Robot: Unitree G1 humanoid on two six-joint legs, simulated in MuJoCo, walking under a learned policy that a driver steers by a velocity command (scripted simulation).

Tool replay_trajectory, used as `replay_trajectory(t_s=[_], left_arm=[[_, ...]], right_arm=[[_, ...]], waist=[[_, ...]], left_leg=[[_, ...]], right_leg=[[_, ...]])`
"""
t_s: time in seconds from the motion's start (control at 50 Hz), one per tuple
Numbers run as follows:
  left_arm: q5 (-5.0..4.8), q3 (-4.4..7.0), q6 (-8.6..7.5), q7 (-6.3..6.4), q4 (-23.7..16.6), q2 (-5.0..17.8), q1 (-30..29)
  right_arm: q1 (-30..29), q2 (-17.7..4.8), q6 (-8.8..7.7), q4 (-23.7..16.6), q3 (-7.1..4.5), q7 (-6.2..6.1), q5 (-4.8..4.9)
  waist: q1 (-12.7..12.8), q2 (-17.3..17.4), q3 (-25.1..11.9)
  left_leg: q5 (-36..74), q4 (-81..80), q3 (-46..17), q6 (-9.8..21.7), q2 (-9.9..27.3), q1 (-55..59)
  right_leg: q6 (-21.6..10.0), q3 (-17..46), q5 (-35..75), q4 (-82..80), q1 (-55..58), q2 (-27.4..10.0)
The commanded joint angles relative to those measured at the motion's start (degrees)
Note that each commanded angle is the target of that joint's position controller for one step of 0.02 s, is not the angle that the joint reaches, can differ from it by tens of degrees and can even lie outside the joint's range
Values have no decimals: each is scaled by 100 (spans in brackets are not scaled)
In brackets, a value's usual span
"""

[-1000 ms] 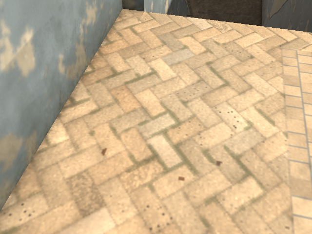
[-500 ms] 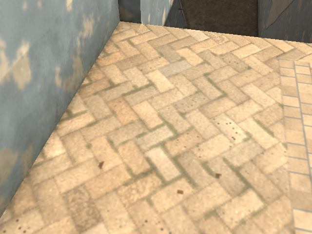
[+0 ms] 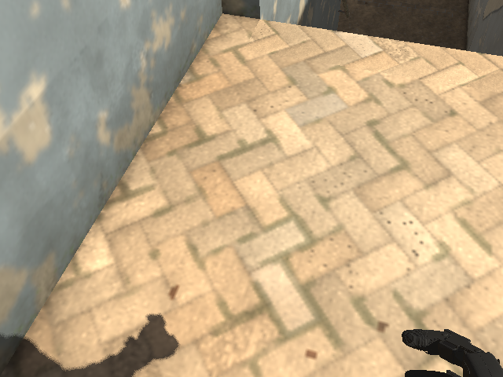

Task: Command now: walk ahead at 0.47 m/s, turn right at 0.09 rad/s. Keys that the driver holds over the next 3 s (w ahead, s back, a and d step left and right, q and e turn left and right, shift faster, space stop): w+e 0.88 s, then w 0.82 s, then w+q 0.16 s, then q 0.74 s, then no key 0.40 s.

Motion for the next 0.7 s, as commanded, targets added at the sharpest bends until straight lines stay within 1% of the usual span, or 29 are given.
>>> replay_trajectory(t_s=[0.02,0.04,0.06,0.08,0.1,0.12,0.14,0.16,0.18,0.2,0.22,0.24,0.28,0.3,0.34,0.4,0.46,0.5,0.52,0.54,0.56,0.58,0.6,0.62,0.64,0.66,0.68,0.7], left_arm=[[89,235,50,10,-228,1041,-69],[128,215,74,-32,-345,1034,-346],[238,102,38,-84,-542,729,-350],[10,-110,-63,-162,-383,-237,674],[-177,78,-172,-167,-425,564,113],[-293,182,-174,-136,-658,842,-545],[-258,204,-142,-61,-744,819,-851],[-195,269,-68,-13,-721,742,-887],[-188,277,36,-19,-669,564,-623],[-206,290,123,-16,-639,445,-511],[-209,310,197,-3,-663,403,-535],[-191,335,253,18,-758,423,-693],[-122,387,296,38,-983,543,-1131],[-104,405,288,28,-1079,575,-1341],[-104,414,232,-30,-1215,573,-1676],[-78,370,160,-161,-1430,496,-2278],[-63,301,143,-300,-1741,402,-2948],[-78,282,147,-383,-1953,398,-3224],[-88,287,152,-422,-2049,422,-3285],[-98,310,158,-457,-2126,480,-3252],[-101,359,169,-477,-2173,585,-3113],[-104,440,185,-484,-2154,740,-2761],[-121,579,188,-480,-2006,984,-2015],[-115,811,204,-392,-1754,1431,-1028],[-114,974,246,-259,-1654,2101,-584],[-22,922,138,-303,-1883,2225,-697],[15,778,80,-349,-1839,1680,-657],[-16,707,46,-340,-1842,1427,-954]], right_arm=[[880,-911,-76,-143,-338,-46,19],[1981,-1145,-46,161,-452,-109,31],[3043,-1695,15,359,-563,-207,-95],[3086,-1599,-18,453,-504,-113,-297],[2681,-1041,-41,435,-391,-105,-238],[2039,-818,-71,367,-324,-104,-154],[1542,-691,-124,328,-274,-60,-140],[1329,-569,-163,371,-249,-23,-181],[1281,-485,-175,466,-235,-13,-244],[1309,-426,-183,549,-240,-9,-241],[1349,-452,-204,626,-248,-16,-227],[1360,-533,-224,684,-267,-29,-228],[1470,-692,-229,769,-307,-90,-259],[1552,-736,-211,805,-317,-131,-274],[1725,-832,-168,849,-336,-213,-291],[1911,-984,-103,852,-348,-297,-265],[2262,-1102,-5,917,-373,-341,-204],[2409,-1176,81,949,-403,-348,-153],[2417,-1218,124,947,-421,-347,-126],[2343,-1273,162,914,-441,-348,-107],[2231,-1353,193,861,-464,-357,-98],[2115,-1435,231,805,-490,-376,-92],[1953,-1483,279,747,-500,-391,-79],[1919,-1423,278,664,-466,-397,-77],[2147,-851,189,421,-302,-363,-257],[2372,-550,-92,168,-163,-264,-161],[1567,-1060,-270,-2,-296,-201,59],[1352,-1044,-340,-93,-286,-186,107]], waist=[[-1080,-1014,-315],[-1621,-1012,-875],[-1789,-95,-1874],[-1129,1543,-2846],[-1233,885,-2035],[-1038,529,-1005],[-789,-126,-586],[-588,-152,-363],[-380,123,-326],[-318,241,-230],[-279,282,-96],[-250,306,47],[-290,252,193],[-327,202,229],[-414,127,237],[-619,35,273],[-895,-23,447],[-974,5,525],[-952,51,527],[-862,125,466],[-716,257,298],[-475,412,14],[-20,429,-404],[454,202,-940],[241,-1118,-1343],[-118,-1572,-2376],[215,-818,-2016],[49,-674,-1297]], left_leg=[[-271,-120,139,307,-484,1894],[-95,-221,-131,485,-229,3444],[-479,-104,-1713,810,1187,5355],[-1548,-1035,-4542,1686,2484,6682],[-1916,-1587,-4456,1282,2164,5763],[-1637,-1750,-3301,978,2032,4614],[-1003,-1968,-2569,808,1843,3624],[-698,-2163,-1943,672,1596,2955],[-708,-2348,-1470,586,1415,2586],[-708,-2505,-1184,590,1315,2388],[-606,-2619,-916,614,1272,2227],[-521,-2713,-712,621,1270,2131],[-372,-2804,-448,662,1307,2223],[-285,-2805,-344,665,1320,2365],[-70,-2764,-113,627,1320,2714],[157,-2683,286,504,1301,3104],[210,-2530,493,466,1465,3650],[371,-2322,590,424,1593,4062],[629,-2173,647,383,1649,4223],[1234,-1941,746,318,1672,4304],[2268,-1580,852,245,1673,4329],[3350,-981,951,168,1650,4316],[4029,71,1086,51,1513,4125],[3416,1545,1140,-190,1248,3275],[-577,3631,1089,-471,628,1233],[-3495,5020,-333,-583,-367,-295],[-3066,5137,-955,-412,-39,-944],[-2523,4722,-867,-275,200,-1080]], right_leg=[[-442,352,7034,1766,-608,-1391],[-303,321,6746,3051,-1384,-1192],[-192,150,4054,5046,-2822,-619],[-33,802,-972,6913,-4587,336],[-168,1159,-780,7462,-4986,6],[-196,852,-161,7352,-5170,-292],[-169,720,355,7118,-4857,-597],[-167,683,619,6862,-4538,-768],[-177,727,759,6693,-4189,-921],[-183,670,772,6579,-4103,-962],[-178,623,780,6508,-4169,-991],[-165,633,898,6409,-4375,-1037],[-98,727,1353,6137,-4911,-1097],[-57,783,1595,5931,-5182,-1100],[-3,787,2102,5367,-5534,-1056],[7,424,2708,4319,-5570,-993],[-38,45,2652,3644,-5737,-950],[-107,-142,2282,3364,-5824,-898],[-167,-249,2004,3261,-5774,-843],[-257,-392,1697,3160,-5545,-729],[-367,-585,1414,3121,-5132,-531],[-490,-777,1152,3138,-4544,-275],[-670,-911,1226,2888,-3536,30],[-916,-630,1550,2534,-1910,159],[-1441,1692,1500,2323,-239,-1227],[-2466,4925,808,1207,984,-2278],[-2043,4407,962,935,912,-2090],[-1771,3391,1453,1018,162,-1867]])
Next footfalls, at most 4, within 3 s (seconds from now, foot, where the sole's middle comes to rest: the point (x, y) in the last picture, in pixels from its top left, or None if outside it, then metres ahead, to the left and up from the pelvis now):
0.04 left None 0.23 0.10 -0.76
0.62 right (364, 368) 0.49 -0.19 -0.76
1.16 left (343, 246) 0.84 -0.15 -0.76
1.70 right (458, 217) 0.97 -0.51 -0.76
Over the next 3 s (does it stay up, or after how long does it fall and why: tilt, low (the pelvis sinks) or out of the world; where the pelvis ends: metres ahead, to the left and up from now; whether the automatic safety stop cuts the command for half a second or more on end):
stays up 1.17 -0.52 0.01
